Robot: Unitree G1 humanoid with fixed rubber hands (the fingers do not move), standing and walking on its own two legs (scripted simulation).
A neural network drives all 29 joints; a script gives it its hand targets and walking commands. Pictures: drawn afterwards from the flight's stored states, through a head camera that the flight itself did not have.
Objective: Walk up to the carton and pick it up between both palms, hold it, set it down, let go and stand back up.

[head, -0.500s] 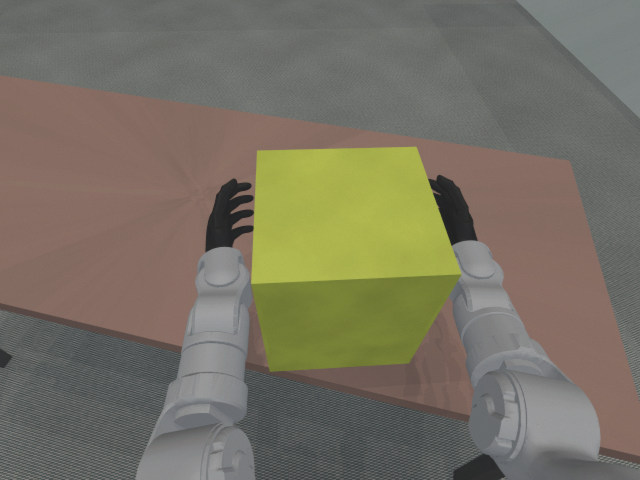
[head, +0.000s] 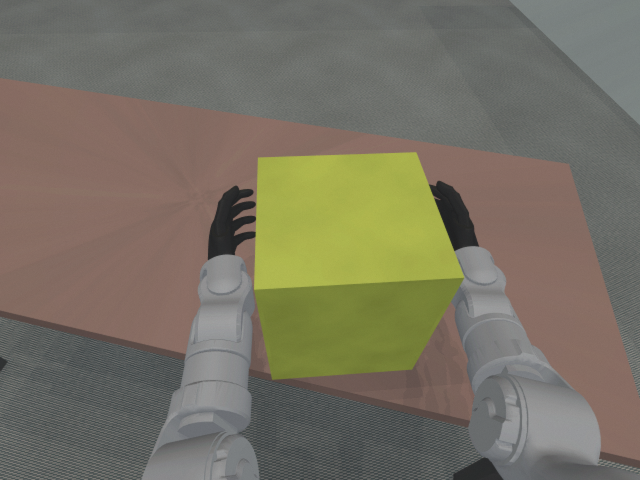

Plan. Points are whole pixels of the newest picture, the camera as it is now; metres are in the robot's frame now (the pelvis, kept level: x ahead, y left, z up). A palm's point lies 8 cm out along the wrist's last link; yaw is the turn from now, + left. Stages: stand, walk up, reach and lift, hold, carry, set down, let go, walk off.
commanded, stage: set down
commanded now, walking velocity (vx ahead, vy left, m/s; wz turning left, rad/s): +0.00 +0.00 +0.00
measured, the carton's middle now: (340, 271) +0.39 +0.00 +0.02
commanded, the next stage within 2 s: none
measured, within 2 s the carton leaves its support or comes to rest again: neither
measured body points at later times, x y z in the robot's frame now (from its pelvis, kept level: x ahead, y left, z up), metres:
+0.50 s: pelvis +0.00 +0.00 +0.00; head +0.04 +0.00 +0.45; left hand +0.38 +0.15 +0.08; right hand +0.43 -0.15 +0.07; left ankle -0.02 +0.16 -0.75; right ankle +0.00 -0.07 -0.75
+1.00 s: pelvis -0.02 +0.00 -0.01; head +0.06 -0.01 +0.43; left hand +0.38 +0.17 +0.03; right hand +0.44 -0.21 +0.05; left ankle -0.02 +0.16 -0.75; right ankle +0.00 -0.07 -0.75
